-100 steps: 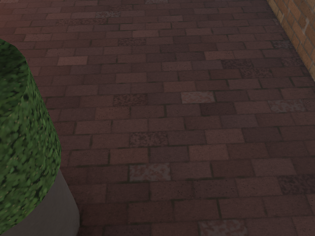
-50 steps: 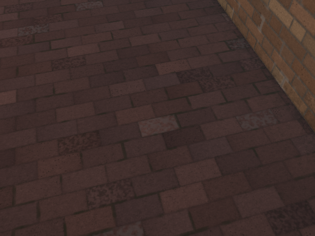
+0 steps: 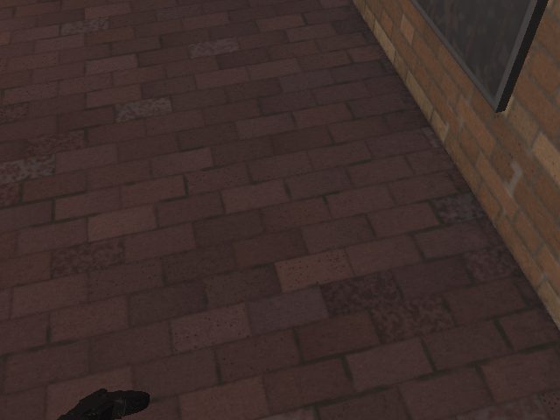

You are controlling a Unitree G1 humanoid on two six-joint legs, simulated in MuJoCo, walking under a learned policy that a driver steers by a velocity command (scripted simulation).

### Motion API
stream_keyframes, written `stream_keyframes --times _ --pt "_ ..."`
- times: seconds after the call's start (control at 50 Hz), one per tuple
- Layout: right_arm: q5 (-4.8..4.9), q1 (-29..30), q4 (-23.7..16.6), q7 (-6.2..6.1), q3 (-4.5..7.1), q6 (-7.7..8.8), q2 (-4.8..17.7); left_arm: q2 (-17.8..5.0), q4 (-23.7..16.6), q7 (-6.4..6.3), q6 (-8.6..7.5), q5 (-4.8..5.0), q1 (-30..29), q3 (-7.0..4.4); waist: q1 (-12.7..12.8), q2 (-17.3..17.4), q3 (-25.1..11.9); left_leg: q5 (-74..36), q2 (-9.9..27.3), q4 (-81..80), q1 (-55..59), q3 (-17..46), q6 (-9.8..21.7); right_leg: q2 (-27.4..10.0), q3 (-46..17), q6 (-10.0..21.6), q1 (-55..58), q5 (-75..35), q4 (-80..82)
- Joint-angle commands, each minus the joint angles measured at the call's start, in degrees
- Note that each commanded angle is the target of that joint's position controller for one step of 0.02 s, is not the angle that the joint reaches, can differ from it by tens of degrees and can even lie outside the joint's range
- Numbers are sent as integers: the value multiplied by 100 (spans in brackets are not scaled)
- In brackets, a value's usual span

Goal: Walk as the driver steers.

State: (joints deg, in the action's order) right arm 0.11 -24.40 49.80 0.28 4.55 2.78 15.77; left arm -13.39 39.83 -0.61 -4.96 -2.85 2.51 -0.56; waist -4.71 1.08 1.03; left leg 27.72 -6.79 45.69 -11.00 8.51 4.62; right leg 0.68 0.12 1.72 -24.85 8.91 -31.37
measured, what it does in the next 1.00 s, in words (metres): walks ahead: left foot, then right foot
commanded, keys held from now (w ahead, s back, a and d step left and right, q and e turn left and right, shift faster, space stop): w+q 0.10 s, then w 0.26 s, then w+e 0.64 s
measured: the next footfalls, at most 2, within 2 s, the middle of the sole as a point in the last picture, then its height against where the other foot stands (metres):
left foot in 0.44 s outside the picture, level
right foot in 0.98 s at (295, 352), level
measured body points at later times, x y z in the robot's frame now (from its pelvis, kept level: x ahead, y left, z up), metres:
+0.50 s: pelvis +0.24 +0.05 +0.00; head +0.27 +0.06 +0.45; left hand +0.15 +0.28 -0.14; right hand +0.49 -0.14 -0.09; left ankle +0.30 +0.13 -0.73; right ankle +0.10 -0.10 -0.68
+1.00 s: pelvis +0.50 +0.04 -0.01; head +0.54 +0.03 +0.44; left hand +0.71 +0.25 -0.12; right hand +0.45 -0.22 -0.16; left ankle +0.31 +0.14 -0.70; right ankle +0.59 -0.03 -0.73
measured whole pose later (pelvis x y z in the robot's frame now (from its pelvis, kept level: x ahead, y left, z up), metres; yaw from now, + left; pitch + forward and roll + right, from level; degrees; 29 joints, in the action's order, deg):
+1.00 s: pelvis +0.50 +0.04 -0.01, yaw -8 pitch +1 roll +0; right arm -1.1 -22.2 54.1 -1.0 2.2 3.0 13.1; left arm -13.1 43.5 2.7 -1.4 -2.8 5.0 -3.2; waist -1.5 0.3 3.4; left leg 27.5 4.7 40.1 0.5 -16.8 0.0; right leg 2.5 7.0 9.4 -27.0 10.4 -35.1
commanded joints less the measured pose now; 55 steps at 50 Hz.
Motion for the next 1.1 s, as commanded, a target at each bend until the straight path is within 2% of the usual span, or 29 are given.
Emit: stream_keyframes --times 0.02,0.04,0.06,0.1,0.18,0.26,0.34,0.38,0.42,0.44,0.46,0.48,0.5,0.52,0.54,0.58,0.66,0.74,0.84,0.9,0.94,0.96,0.98,1.0,1.02,1.04,1.06,1.08,1.1 --pt "-117 8 -505 7 62 -8 563 -827 -25 -49 54 26 1322 -353 653 -442 -609 -253 605 2270 -2859 -285 21 -2289 -3236 949 2861 1881 1642" --pt "-139 246 -556 62 48 -26 458 -631 13 -13 35 44 1163 -295 584 -330 -260 -588 760 2117 -2733 -331 -46 -2003 -2432 824 2357 1080 1778" --pt "-200 351 -584 115 50 -81 424 -577 67 -10 6 55 1182 -276 529 -563 -111 -719 887 1974 -2612 -383 -97 -1782 -1831 695 2086 457 1870" --pt "-253 426 -638 214 47 -210 366 -548 159 1 -76 125 1293 -268 478 -810 -123 -956 922 2005 -2478 -528 -193 -1565 -1122 612 1898 -460 1976" --pt "-263 963 -879 311 -16 -240 218 -662 401 64 -191 169 1680 -311 468 -616 -91 -1517 887 1653 -2860 -428 -295 -1532 -540 780 2031 -1418 2146" --pt "-249 1729 -1105 353 -138 -191 91 -671 590 116 -167 183 1820 -307 567 -663 152 -2277 850 199 -2621 -708 -345 -1280 103 706 1898 -1553 2274" --pt "-239 2379 -1326 372 -226 -140 91 -880 856 104 -96 197 2242 -352 737 -702 266 -2179 823 -894 -2017 -1189 -164 -1441 240 672 2107 -1845 2174" --pt "-264 2423 -1362 315 -220 -99 166 -958 1009 93 -21 205 2410 -361 710 -714 270 -1805 748 -1213 -1753 -1313 10 -1550 146 672 2408 -2515 1856" --pt "-316 1553 -1086 216 -157 5 262 -1034 1120 82 50 241 2409 -355 246 -592 -179 -1770 444 -1848 -519 -1424 200 -1381 266 573 2480 -3903 640" --pt "-409 644 -773 139 -67 82 487 -918 1102 82 55 277 2425 -305 -103 -372 -780 -1923 644 -1933 890 -1185 332 -1125 404 468 1862 -3352 -453" --pt "-539 -236 -686 32 73 120 1065 -475 777 117 31 358 2431 -169 -375 555 -1665 -1384 2332 -2070 2612 698 693 -688 630 274 325 -982 -2333" --pt "-368 -293 -696 -13 163 64 1438 -348 742 91 72 354 2820 -183 -174 1279 -2078 -1719 3442 -2741 3001 2661 1103 114 258 208 -907 2310 -3706" --pt "-202 20 -676 -23 107 35 1112 -802 806 44 153 255 2323 -333 -153 414 -1337 -1579 3088 -2769 2297 2021 958 -186 -367 291 -1191 1892 -3995" --pt "-176 484 -678 -15 -16 62 721 -650 755 83 136 277 2114 -312 102 394 -548 -1793 2790 -3001 1486 1179 759 -379 -363 306 -1202 1430 -3771" --pt "-167 765 -675 9 -96 103 416 -539 834 103 157 276 2092 -306 270 334 -225 -1978 2494 -3264 967 602 528 -521 -311 284 -1004 1132 -3460" --pt "-140 958 -616 -37 -178 190 153 -412 991 175 300 140 2265 -316 504 558 16 -2303 2126 -3557 404 -172 297 -576 -221 167 -647 803 -3222" --pt "-78 725 -385 -93 -141 362 267 -265 822 276 410 124 1763 -363 590 363 172 -3050 2087 -3793 451 -877 367 -580 -177 70 -1155 124 -3117" --pt "-85 533 -188 -126 -161 375 203 -168 540 362 413 93 987 -322 499 291 388 -3273 2021 -3815 561 -1453 402 -592 -41 -6 -1484 -680 -2133" --pt "-89 163 99 -156 -95 333 428 -151 161 453 412 43 156 -251 328 221 549 -4070 2237 -3638 1131 -1915 368 -489 449 240 -1219 -846 -866" --pt "-116 120 208 -193 -61 243 600 -234 65 432 418 36 114 -285 384 274 430 -5826 2275 -2968 1645 -2215 258 -157 802 531 -839 -179 -531" --pt "-168 158 226 -203 -1 133 832 -385 184 377 413 44 715 -360 675 457 -69 -7386 2253 -1708 1836 -2366 214 286 1012 808 -27 530 -484" --pt "-152 191 200 -192 22 71 918 -523 356 338 368 32 1317 -438 934 414 -462 -7209 2233 -654 1563 -2387 186 477 956 971 794 647 -242" --pt "-134 300 92 -165 15 54 905 -841 636 257 328 -31 2225 -581 1394 12 -958 -5901 2077 896 608 -2437 8 268 391 1219 2209 619 249" --pt "-69 51 -316 -59 -134 92 176 -1624 634 174 344 -18 2275 -777 1006 -1351 -1459 -881 1110 3090 -1912 -2317 -365 -1593 -2510 2053 4084 636 499" --pt "-121 699 -570 -16 -77 165 507 -1713 544 170 413 208 2353 -800 1211 -890 -1836 241 447 3980 -2932 -977 -464 -2035 -4490 2438 4349 538 1453" --pt "-114 1118 -711 17 -108 246 479 -1583 629 92 444 243 2091 -761 1103 -450 -926 -304 924 3713 -3454 -609 -404 -1967 -3519 2220 3830 340 1591" --pt "-72 1050 -685 8 -139 315 441 -1232 620 58 422 257 1829 -672 862 -84 -410 -790 1170 3056 -3171 -649 -399 -1768 -2894 1952 3001 -169 1637" --pt "-120 999 -622 -5 -128 300 439 -1030 624 20 393 265 1576 -608 602 109 -50 -915 1324 2481 -2803 -639 -452 -1438 -2403 1676 2341 -659 1746" --pt "-264 910 -618 -1 -119 202 468 -887 613 11 360 293 1395 -553 431 128 28 -961 1374 2164 -2398 -611 -559 -1189 -2047 1553 1883 -1098 1837"
Keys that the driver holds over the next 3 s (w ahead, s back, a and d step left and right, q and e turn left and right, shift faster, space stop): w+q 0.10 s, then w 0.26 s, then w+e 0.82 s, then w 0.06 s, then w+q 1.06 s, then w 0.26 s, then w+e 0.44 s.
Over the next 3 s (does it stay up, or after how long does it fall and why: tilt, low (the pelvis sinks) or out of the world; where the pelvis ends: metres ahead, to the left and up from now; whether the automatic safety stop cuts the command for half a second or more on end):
stays up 1.57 0.09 0.01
